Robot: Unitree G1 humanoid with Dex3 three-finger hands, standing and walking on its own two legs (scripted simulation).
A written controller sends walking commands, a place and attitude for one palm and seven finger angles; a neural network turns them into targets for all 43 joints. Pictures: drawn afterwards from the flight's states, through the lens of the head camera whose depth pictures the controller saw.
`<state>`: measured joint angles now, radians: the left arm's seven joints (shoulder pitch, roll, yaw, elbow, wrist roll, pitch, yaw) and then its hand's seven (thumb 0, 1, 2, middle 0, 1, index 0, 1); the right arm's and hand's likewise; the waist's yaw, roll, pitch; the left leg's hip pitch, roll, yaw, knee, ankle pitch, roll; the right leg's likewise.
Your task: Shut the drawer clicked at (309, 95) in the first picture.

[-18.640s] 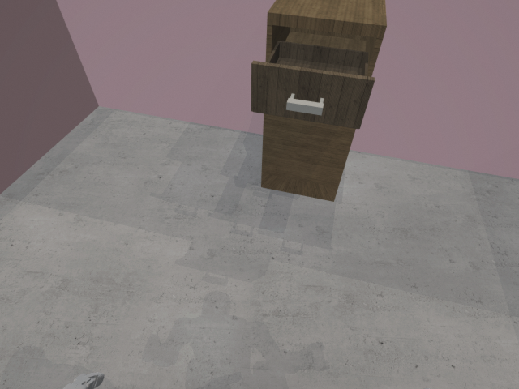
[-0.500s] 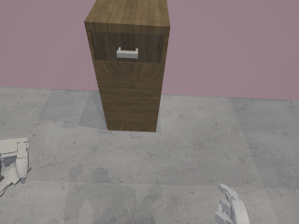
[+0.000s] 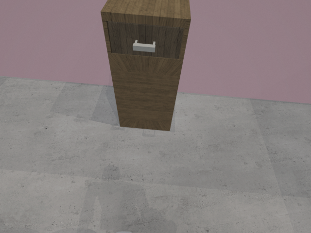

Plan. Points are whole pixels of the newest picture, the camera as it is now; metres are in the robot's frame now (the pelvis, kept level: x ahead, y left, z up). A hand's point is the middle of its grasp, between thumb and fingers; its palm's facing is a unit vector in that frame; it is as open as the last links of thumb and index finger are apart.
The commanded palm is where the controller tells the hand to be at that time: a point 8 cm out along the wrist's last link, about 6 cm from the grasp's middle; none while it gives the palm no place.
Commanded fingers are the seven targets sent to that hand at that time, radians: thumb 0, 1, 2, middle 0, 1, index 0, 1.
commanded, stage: let the arm hang, fingers relaxed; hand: left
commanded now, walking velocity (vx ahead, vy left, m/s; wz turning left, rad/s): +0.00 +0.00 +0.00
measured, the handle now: (144, 45) +0.90 +0.11 -0.02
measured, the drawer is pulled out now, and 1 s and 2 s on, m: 0.00 0.00 0.00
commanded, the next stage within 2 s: look to check the result in 0.60 s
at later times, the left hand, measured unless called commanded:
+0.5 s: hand out of the picture +0.02 +0.14 -0.18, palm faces +0.01 -0.99 -0.17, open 7.3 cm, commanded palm none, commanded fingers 0.00 0.90 0.90 -0.20 -0.30 -0.20 -0.30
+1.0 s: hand out of the picture +0.00 +0.13 -0.17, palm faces +0.04 -0.98 -0.18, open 7.4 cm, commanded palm none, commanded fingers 0.00 0.90 0.90 -0.20 -0.30 -0.20 -0.30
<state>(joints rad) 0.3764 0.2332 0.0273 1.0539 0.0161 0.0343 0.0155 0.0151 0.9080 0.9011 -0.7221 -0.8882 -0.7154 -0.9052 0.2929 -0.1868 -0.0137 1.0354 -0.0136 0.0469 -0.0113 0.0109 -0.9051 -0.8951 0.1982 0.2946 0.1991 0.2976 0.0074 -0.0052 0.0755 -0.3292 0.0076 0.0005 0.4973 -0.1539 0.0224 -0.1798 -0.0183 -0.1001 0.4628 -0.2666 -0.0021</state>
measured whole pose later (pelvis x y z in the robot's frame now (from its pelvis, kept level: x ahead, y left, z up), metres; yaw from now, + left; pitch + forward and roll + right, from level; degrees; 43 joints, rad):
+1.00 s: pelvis +0.03 -0.03 +0.00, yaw -1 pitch -2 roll +0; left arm 0.32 0.12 0.02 1.15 0.01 0.00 0.04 0.01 0.91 0.90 -0.20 -0.30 -0.20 -0.30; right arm 0.28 -0.12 -0.02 1.15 -0.01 0.01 -0.04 0.01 -0.91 -0.90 0.20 0.29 0.20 0.30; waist -0.01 0.01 0.06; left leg -0.23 0.04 0.01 0.45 -0.18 -0.02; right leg -0.10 0.01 -0.09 0.42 -0.29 -0.03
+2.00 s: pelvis +0.04 -0.03 +0.01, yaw -2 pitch -2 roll +0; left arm 0.29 0.14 0.02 1.15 0.01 -0.01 0.03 0.01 0.91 0.90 -0.20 -0.30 -0.20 -0.30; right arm 0.26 -0.14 -0.02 1.15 -0.01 0.01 -0.04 0.00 -0.91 -0.90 0.20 0.29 0.20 0.30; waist -0.01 0.01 0.06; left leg -0.21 0.04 0.02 0.42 -0.18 -0.02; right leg -0.07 0.01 -0.08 0.40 -0.29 -0.03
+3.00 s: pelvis +0.04 -0.04 +0.01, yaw -1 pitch -2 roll +0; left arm 0.27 0.15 0.02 1.15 0.01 -0.01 0.03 0.01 0.91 0.90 -0.20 -0.30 -0.20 -0.30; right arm 0.24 -0.16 -0.01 1.15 -0.01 0.01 -0.04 0.01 -0.91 -0.90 0.20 0.29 0.20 0.30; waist -0.01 0.01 0.06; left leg -0.20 0.04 0.01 0.40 -0.17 -0.03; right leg -0.07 0.01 -0.08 0.39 -0.29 -0.04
